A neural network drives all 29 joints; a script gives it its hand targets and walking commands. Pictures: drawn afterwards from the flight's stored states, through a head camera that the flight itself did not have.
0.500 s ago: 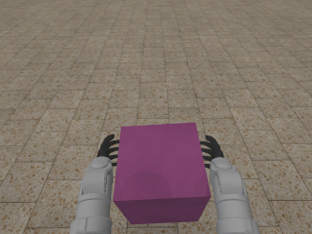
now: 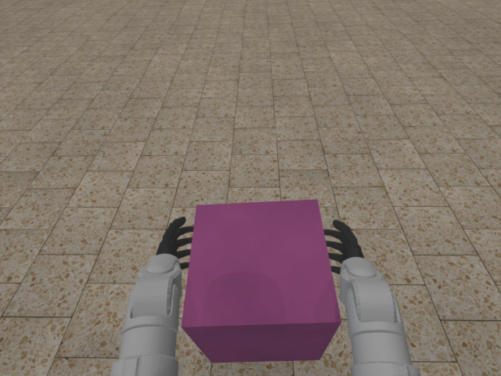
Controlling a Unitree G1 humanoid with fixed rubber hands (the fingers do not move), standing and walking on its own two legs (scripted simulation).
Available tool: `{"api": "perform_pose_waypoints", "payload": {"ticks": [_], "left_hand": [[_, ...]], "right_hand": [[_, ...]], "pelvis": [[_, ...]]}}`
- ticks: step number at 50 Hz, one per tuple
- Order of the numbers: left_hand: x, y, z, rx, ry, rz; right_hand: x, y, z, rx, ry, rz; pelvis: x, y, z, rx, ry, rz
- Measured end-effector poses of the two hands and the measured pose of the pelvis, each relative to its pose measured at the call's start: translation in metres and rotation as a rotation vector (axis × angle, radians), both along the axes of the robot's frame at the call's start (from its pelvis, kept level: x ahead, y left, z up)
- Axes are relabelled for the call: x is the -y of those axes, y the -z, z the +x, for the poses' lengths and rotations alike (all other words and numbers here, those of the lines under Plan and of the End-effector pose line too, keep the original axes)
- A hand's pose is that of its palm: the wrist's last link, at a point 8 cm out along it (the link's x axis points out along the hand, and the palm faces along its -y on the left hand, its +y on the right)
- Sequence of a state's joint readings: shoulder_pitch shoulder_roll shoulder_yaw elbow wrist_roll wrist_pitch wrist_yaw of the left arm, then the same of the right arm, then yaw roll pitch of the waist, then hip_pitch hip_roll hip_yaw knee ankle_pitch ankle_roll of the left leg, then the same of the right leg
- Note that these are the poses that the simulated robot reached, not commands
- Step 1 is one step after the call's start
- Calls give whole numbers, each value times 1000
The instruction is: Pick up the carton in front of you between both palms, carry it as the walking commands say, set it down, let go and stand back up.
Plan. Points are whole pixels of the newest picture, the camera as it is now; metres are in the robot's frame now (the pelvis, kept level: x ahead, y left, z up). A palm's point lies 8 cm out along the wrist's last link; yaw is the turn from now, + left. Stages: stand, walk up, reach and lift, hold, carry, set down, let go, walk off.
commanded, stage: hold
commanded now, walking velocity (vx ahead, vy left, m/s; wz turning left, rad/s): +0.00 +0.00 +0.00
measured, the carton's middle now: (261, 286) +0.29 +0.00 -0.05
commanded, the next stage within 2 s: set down in 0.30 s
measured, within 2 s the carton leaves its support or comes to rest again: neither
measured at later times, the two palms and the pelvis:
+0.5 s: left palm (165, 268) +0.28 +0.15 +0.04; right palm (348, 259) +0.30 -0.15 +0.03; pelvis -0.02 -0.02 -0.01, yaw +4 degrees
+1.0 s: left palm (189, 297) +0.32 +0.15 -0.16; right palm (323, 294) +0.34 -0.14 -0.18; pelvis -0.05 -0.01 -0.10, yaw +5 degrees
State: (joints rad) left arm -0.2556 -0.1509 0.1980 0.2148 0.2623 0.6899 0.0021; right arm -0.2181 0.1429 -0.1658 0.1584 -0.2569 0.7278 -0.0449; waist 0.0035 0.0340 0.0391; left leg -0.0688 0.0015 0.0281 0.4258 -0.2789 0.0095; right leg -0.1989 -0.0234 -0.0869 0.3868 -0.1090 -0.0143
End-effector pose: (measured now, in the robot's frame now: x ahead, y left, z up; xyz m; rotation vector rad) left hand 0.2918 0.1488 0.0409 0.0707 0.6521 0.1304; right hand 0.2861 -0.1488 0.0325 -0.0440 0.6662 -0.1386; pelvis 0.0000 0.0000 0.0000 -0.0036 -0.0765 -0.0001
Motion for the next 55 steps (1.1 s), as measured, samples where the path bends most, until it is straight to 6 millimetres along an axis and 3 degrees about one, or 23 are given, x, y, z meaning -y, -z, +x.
{"api": "perform_pose_waypoints", "payload": {"ticks": [7, 18, 29, 35, 41, 47, 55], "left_hand": [[-7, -3, -12, 9, -27, -6], [-3, -5, -21, 17, -47, -13], [-6, 9, -3, 6, -117, -28], [-10, 49, 10, -31, -117, -11], [-6, 118, 18, -37, -89, -3], [-5, 184, 27, 3, -87, -28], [-4, 227, 40, 56, -104, -60]], "right_hand": [[-7, -3, -5, 9, -21, 2], [-3, -6, -8, 17, -32, 11], [-8, 9, 24, 5, -30, 84], [-11, 51, 39, -32, -53, 61], [-7, 122, 40, -37, -59, 29], [-5, 190, 43, 0, -45, 28], [-4, 234, 58, 53, -41, 45]], "pelvis": [[-1, 0, -9, 45, -11, 0], [7, 2, -19, 76, -36, 4], [20, 11, -22, 53, -83, 3], [23, 21, -26, -61, -86, -2], [20, 40, -35, -263, -78, 3], [14, 75, -43, -475, -74, 5], [4, 125, -51, -623, -77, 2]]}}
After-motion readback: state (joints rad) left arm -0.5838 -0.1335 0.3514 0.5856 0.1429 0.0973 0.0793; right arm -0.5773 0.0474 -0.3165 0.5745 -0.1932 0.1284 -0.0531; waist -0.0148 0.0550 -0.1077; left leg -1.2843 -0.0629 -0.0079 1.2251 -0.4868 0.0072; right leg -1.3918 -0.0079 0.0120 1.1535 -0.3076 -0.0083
